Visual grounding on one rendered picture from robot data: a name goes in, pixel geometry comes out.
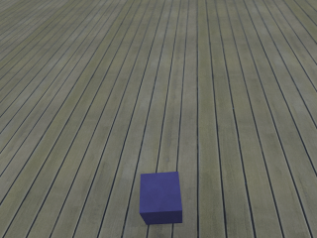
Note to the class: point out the carton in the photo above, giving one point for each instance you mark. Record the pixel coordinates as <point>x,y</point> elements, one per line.
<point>160,198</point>

